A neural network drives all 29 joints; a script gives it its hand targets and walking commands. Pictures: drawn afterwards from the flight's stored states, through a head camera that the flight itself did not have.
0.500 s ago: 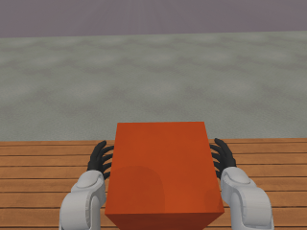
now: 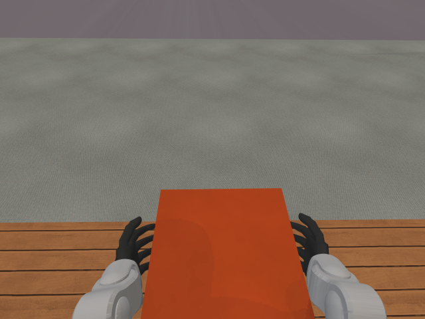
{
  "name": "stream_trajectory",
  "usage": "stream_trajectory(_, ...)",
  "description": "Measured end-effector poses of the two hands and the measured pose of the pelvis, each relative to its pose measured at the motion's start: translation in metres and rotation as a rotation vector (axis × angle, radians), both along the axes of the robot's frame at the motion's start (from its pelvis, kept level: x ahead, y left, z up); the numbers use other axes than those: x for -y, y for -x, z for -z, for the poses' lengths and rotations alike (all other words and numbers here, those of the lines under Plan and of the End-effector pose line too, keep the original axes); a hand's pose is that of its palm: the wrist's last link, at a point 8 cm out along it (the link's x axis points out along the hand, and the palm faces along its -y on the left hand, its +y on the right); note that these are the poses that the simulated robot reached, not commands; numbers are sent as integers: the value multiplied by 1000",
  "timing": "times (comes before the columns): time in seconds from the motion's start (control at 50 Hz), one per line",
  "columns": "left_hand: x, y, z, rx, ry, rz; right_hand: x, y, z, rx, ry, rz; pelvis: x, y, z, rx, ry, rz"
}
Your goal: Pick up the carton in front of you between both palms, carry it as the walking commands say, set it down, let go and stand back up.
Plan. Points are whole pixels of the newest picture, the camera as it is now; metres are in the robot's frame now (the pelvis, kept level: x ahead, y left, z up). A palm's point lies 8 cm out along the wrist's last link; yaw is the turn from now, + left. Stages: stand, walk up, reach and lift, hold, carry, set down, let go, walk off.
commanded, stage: carry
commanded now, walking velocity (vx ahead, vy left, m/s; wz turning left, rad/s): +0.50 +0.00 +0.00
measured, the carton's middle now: (221, 274) +0.24 +0.00 +0.01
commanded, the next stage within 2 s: none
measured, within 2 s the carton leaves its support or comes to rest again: neither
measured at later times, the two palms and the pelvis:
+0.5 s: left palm (159, 140) +0.55 +0.13 +0.07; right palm (273, 132) +0.58 -0.16 +0.07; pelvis +0.33 -0.04 -0.01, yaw +4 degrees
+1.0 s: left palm (162, 69) +1.00 +0.17 +0.06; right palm (242, 66) +1.00 -0.14 +0.07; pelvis +0.65 +0.02 -0.01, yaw +2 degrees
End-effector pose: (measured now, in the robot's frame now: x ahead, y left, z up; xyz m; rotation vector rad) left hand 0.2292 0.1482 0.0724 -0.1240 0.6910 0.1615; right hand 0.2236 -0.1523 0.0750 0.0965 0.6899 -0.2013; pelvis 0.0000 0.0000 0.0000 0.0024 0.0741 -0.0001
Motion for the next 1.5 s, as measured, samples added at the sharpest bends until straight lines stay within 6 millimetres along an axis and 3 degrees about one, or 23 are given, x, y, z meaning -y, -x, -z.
stream_trajectory(0.1, 0, -57, -19, 19, -5, 43, 0, -49, -22, 18, 11, 28, -7, -56, -18, -7, 28, -4)
stream_trajectory(0.22, -5, -130, -35, 83, -13, 5, -6, -135, -40, 80, 17, -18, -2, -136, -21, -5, 31, -19)
stream_trajectory(0.3, -2, -184, -32, 93, -26, -28, -3, -198, -33, 91, 5, -51, 7, -197, -11, 2, 17, -30)
stream_trajectory(0.42, 13, -277, -7, 67, -63, -61, 13, -301, 5, 66, -36, -76, 27, -291, 18, 20, 23, -55)
stream_trajectory(0.54, 12, -344, -5, -1, -52, -116, 11, -385, 4, 0, -20, -134, 39, -354, 0, 6, 5, -73)
stream_trajectory(0.62, 12, -407, -18, 30, -56, -114, 12, -447, -9, 29, -2, -120, 40, -400, -10, 3, -5, -67)
stream_trajectory(0.78, 5, -565, -36, 116, -52, -110, 14, -589, -28, 114, 11, -3, 24, -503, -7, 4, 1, -42)
stream_trajectory(0.88, -12, -671, -21, 127, -44, -103, -2, -688, -20, 129, 30, 27, 2, -580, 14, 10, 19, -22)
stream_trajectory(0.94, -21, -728, -3, 111, -28, -80, -10, -737, -9, 114, 42, 48, -9, -618, 22, 5, 8, -27)
stream_trajectory(1.06, -29, -802, 13, 36, 28, -92, -23, -802, 9, 46, -30, 53, -25, -684, 4, -28, 26, -34)
stream_trajectory(1.22, -37, -887, 1, 111, 20, -104, -32, -893, -2, 120, -51, 37, -28, -786, 0, -44, 26, -41)
stream_trajectory(1.3, -32, -941, -4, 160, -3, -98, -26, -948, -7, 165, -30, 33, -23, -847, 14, -31, 1, -59)
stream_trajectory(1.36, -26, -989, 5, 182, -31, -104, -18, -994, 0, 185, -17, 26, -16, -898, 34, -13, -26, -69)
stream_trajectory(1.42, -20, -1042, 23, 199, -60, -113, -10, -1048, 21, 200, -15, 14, -8, -955, 67, 9, -49, -69)
stream_trajectory(1.5, -17, -1113, 63, 215, -94, -144, -6, -1135, 71, 212, -8, -21, 5, -1036, 128, 46, -69, -69)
